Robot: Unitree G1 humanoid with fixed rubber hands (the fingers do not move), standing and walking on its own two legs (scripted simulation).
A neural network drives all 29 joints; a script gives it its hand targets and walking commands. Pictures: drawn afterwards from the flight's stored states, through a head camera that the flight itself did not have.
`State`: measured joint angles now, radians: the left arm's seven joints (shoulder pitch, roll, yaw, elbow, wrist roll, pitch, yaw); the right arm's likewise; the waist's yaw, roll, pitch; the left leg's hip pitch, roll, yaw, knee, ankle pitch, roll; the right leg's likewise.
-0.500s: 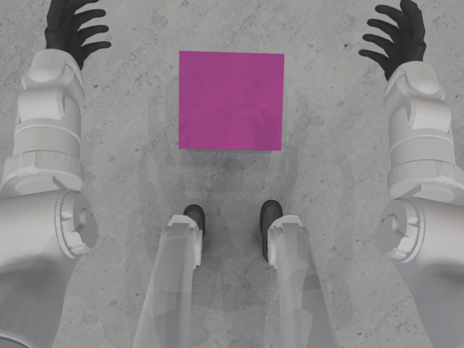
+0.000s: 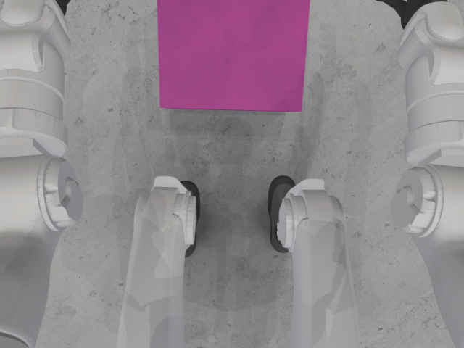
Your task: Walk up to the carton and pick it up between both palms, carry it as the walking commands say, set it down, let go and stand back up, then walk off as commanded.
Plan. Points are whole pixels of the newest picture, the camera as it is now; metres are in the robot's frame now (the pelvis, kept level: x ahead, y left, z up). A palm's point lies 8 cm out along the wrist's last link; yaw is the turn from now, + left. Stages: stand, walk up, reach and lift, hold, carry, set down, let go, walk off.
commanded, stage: reach and lift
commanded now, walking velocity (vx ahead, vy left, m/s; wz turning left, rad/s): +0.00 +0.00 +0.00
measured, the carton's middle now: (232, 48) +0.54 +0.01 -0.39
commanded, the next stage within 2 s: none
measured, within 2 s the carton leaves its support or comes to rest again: neither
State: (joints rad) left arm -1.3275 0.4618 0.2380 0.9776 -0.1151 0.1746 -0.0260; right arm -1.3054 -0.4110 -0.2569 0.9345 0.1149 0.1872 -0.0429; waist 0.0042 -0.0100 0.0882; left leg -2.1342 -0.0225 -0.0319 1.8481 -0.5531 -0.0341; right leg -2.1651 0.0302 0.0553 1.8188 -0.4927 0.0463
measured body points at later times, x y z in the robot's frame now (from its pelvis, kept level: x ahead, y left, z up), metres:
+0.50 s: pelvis -0.01 +0.00 -0.09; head +0.37 +0.01 +0.14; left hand +0.55 +0.23 -0.28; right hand +0.55 -0.21 -0.28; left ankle +0.09 +0.13 -0.43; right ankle +0.11 -0.13 -0.43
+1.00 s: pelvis -0.01 +0.00 -0.12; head +0.37 +0.01 +0.10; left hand +0.54 +0.23 -0.32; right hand +0.55 -0.21 -0.32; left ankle +0.09 +0.12 -0.43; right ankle +0.11 -0.13 -0.43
